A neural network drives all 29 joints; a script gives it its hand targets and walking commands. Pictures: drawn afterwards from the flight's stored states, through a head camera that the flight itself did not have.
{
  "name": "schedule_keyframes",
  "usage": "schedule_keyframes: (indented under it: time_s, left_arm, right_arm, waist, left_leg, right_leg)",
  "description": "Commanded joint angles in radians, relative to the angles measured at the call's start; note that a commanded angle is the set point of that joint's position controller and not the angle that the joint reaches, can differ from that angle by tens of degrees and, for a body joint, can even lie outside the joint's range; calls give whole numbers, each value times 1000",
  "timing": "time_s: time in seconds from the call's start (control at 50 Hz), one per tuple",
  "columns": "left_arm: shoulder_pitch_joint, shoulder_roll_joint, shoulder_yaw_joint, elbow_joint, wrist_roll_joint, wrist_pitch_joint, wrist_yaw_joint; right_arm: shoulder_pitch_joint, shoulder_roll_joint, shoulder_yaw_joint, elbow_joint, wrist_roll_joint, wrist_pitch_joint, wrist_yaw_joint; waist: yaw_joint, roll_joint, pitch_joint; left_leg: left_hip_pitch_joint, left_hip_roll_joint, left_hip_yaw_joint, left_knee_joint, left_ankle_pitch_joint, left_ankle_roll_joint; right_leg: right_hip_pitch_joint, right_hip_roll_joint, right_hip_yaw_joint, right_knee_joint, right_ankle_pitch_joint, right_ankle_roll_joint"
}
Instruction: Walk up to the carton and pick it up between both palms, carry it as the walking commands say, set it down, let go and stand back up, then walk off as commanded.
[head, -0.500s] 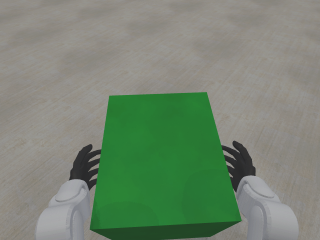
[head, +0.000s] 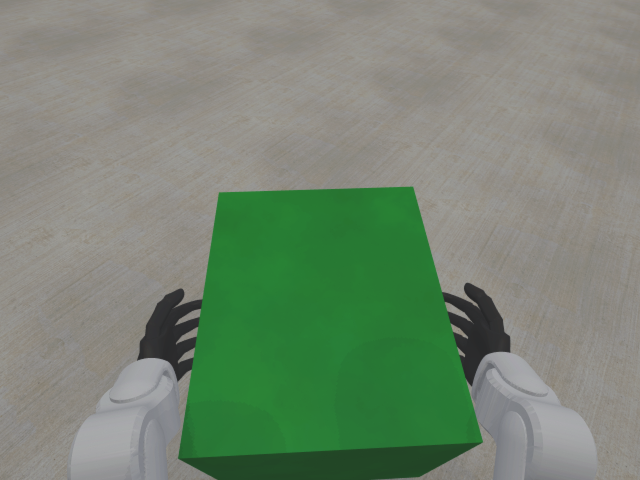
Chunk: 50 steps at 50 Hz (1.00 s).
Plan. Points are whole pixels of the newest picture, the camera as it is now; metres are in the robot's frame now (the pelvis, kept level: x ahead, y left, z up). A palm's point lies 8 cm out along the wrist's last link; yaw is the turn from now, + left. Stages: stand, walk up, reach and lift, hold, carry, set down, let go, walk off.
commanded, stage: carry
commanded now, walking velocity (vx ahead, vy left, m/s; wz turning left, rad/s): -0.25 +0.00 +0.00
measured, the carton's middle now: (321, 338) +0.30 +0.00 +0.02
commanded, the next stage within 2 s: none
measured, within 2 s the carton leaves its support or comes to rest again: neither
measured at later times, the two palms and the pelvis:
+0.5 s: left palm out of the picture +0.02 +0.23 +0.07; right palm out of the picture +0.04 -0.10 +0.11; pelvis -0.21 +0.05 +0.01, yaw +2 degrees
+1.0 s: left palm out of the picture -0.16 +0.20 +0.10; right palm out of the picture -0.16 -0.13 +0.10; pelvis -0.40 +0.04 +0.01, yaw +0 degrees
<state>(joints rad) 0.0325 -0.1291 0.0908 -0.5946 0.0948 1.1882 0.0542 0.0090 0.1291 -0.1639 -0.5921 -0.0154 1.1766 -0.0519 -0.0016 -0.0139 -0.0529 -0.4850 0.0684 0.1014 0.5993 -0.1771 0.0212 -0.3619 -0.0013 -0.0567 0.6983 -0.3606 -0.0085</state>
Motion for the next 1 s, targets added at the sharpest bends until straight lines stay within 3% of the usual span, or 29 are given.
schedule_keyframes:
  time_s: [0.0, 0.02, 0.08, 0.1, 0.14, 0.16, 0.2, 0.28, 0.32, 0.34, 0.36, 0.38, 0.4, 0.44, 0.46, 0.5, 0.54, 0.56, 0.62, 0.64, 0.68, 0.76, 0.8, 0.82, 0.84, 0.86, 0.88, 0.92, 0.98]
  left_arm:
    - [-381, -728, -699, -87, -356, -20, -85]
    - [-341, -754, -703, -101, -359, -23, -99]
    - [-347, -752, -685, -71, -337, -22, -103]
    - [-354, -750, -676, -62, -341, -16, -100]
    - [-348, -689, -662, -75, -326, -13, -92]
    - [-390, -699, -668, -91, -343, -20, -95]
    - [-415, -708, -651, -94, -347, -19, -87]
    - [-346, -686, -661, -110, -346, -18, -79]
    - [-403, -689, -677, -139, -346, -15, -66]
    - [-364, -710, -678, -100, -333, -5, -70]
    - [-406, -713, -693, -136, -349, -14, -74]
    - [-370, -699, -680, -92, -339, -7, -77]
    - [-473, -739, -753, -148, -377, -15, -68]
    - [-435, -756, -758, -165, -372, -28, -75]
    - [-578, -768, -796, -240, -418, -48, -65]
    - [-500, -754, -773, -174, -384, -22, -64]
    - [-470, -732, -789, -139, -366, -6, -57]
    - [-491, -740, -760, -111, -366, -1, -47]
    - [-337, -726, -736, -61, -325, 7, -41]
    - [-470, -748, -756, -116, -358, -1, -40]
    - [-381, -714, -735, -67, -332, 14, -34]
    - [-408, -722, -736, -93, -351, -8, -56]
    - [-341, -705, -709, -68, -340, 0, -60]
    - [-365, -755, -713, -63, -341, -7, -65]
    - [-339, -728, -695, -36, -320, -6, -74]
    - [-265, -738, -673, 33, -314, 6, -75]
    - [-360, -767, -690, -40, -337, -9, -84]
    - [-353, -775, -687, -76, -335, -18, -96]
    - [-353, -721, -672, -84, -327, -21, -95]
  right_arm:
    - [-349, 696, 788, -98, 273, -4, 86]
    - [-395, 712, 815, -169, 288, -12, 86]
    - [-454, 731, 836, -152, 310, -8, 89]
    - [-446, 736, 822, -105, 302, 3, 89]
    - [-367, 708, 798, -41, 292, 15, 88]
    - [-437, 693, 816, -105, 293, 9, 82]
    - [-458, 707, 807, -90, 293, 14, 73]
    - [-406, 692, 804, -116, 305, 15, 67]
    - [-404, 712, 792, -90, 308, 21, 72]
    - [-385, 729, 805, -89, 307, 21, 78]
    - [-437, 706, 784, -133, 311, 9, 84]
    - [-364, 716, 767, -95, 297, 20, 87]
    - [-354, 717, 732, -84, 292, 2, 97]
    - [-319, 768, 748, -58, 301, -3, 108]
    - [-354, 730, 711, -62, 293, -16, 114]
    - [-343, 706, 695, -33, 283, -6, 110]
    - [-316, 645, 669, -54, 265, -9, 110]
    - [-331, 658, 659, -11, 269, -2, 101]
    - [-426, 618, 717, -184, 303, -16, 97]
    - [-439, 645, 699, -141, 297, -13, 98]
    - [-297, 649, 692, -60, 275, 10, 96]
    - [-386, 641, 739, -149, 285, -11, 98]
    - [-271, 618, 715, -81, 251, 10, 86]
    - [-404, 677, 776, -163, 283, -9, 90]
    - [-399, 680, 789, -138, 285, -8, 95]
    - [-374, 658, 782, -111, 266, 7, 86]
    - [-426, 692, 809, -134, 280, 2, 90]
    - [-474, 746, 855, -140, 327, 3, 105]
    - [-460, 718, 852, -140, 322, 4, 97]
  waist:
    - [17, -210, -240]
    - [15, -255, -197]
    - [12, -63, -186]
    - [9, -171, -146]
    - [14, -123, -180]
    - [8, -257, -197]
    - [9, -264, -189]
    - [20, -327, -245]
    - [12, -180, -243]
    - [8, 11, -212]
    - [8, 347, -180]
    - [0, 234, -87]
    - [-9, 287, -126]
    - [-7, 135, -201]
    - [-4, 175, -180]
    - [-8, 233, -227]
    - [-16, 255, -162]
    - [-15, 242, -181]
    - [-10, 223, -270]
    - [-6, 259, -251]
    - [-1, 285, -240]
    - [13, 218, -310]
    - [8, 166, -309]
    - [9, 30, -304]
    - [16, -58, -288]
    - [27, -230, -210]
    - [24, -224, -173]
    - [11, -122, -187]
    - [0, -184, -149]
  left_leg:
    - [-55, -53, -19, 454, -467, -41]
    - [-63, -40, -105, 596, -438, -24]
    - [-43, -48, -105, 687, -321, -7]
    - [-72, -44, -79, 598, -341, -11]
    - [-1, -69, -45, 533, -359, -16]
    - [19, -69, -61, 470, -367, -18]
    - [32, -94, -42, 332, -364, -10]
    - [140, -124, -11, 23, -421, 2]
    - [289, -83, -32, -246, -298, 14]
    - [332, 109, -255, -338, -283, 24]
    - [379, 367, -512, -309, 198, 94]
    - [275, 378, -355, -236, 570, 122]
    - [324, 343, -322, -175, 804, 121]
    - [387, 275, -189, -126, 870, 171]
    - [370, 240, -172, -122, 929, 138]
    - [453, 224, -144, -83, 867, 129]
    - [351, 208, -191, -145, 622, 115]
    - [392, 218, -222, -146, 644, 108]
    - [375, 240, -239, -106, 636, 152]
    - [345, 222, -230, -160, 562, 119]
    - [326, 216, -240, -187, 477, 95]
    - [363, 197, -203, -153, 318, 69]
    - [242, 133, -157, -119, 161, 7]
    - [146, 88, -171, -55, 37, -16]
    - [-9, 6, -110, 123, -146, -35]
    - [-46, -43, -27, 412, -416, -40]
    - [-85, -39, -80, 498, -432, -25]
    - [6, -29, -116, 585, -341, -1]
    - [17, -53, -57, 476, -363, -13]
  right_leg:
    - [137, -466, 464, -371, 667, -210]
    - [39, -435, 357, -379, 587, -208]
    - [-40, -305, 227, -367, 533, -173]
    - [-1, -295, 226, -344, 633, -150]
    - [-14, -279, 250, -384, 486, -150]
    - [15, -273, 263, -402, 368, -137]
    - [36, -280, 283, -440, 203, -128]
    - [128, -314, 322, -440, 213, -137]
    - [-1, -250, 254, -375, 85, -66]
    - [-72, -160, 146, -187, 100, -15]
    - [-338, -30, 5, -6, -94, 45]
    - [-326, 7, -7, 215, -185, 47]
    - [-385, 43, 56, 331, -153, 42]
    - [-348, 41, 72, 507, -78, 30]
    - [-358, 46, 71, 538, -72, 25]
    - [-347, 39, 40, 488, -72, 42]
    - [-322, 57, 36, 438, -58, 52]
    - [-308, 51, 50, 407, -78, 33]
    - [-198, 41, 7, 213, -87, 27]
    - [-169, 45, -13, 200, -88, 22]
    - [-91, 50, -30, 99, -114, 17]
    - [34, 23, -6, -228, 56, 3]
    - [162, -63, 91, -303, 166, -43]
    - [193, -145, 197, -300, 258, -70]
    - [234, -325, 359, -323, 479, -121]
    - [127, -455, 414, -374, 599, -218]
    - [76, -471, 387, -373, 662, -259]
    - [-35, -340, 227, -381, 508, -197]
    - [-40, -274, 214, -362, 573, -149]
